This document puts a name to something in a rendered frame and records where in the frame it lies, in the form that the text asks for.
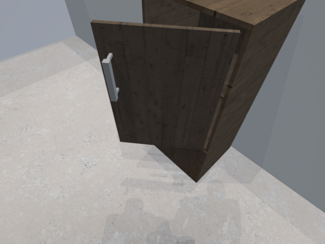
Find cupboard door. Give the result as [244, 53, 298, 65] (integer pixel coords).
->
[90, 20, 241, 150]

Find handle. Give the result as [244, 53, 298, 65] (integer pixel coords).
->
[102, 53, 119, 102]

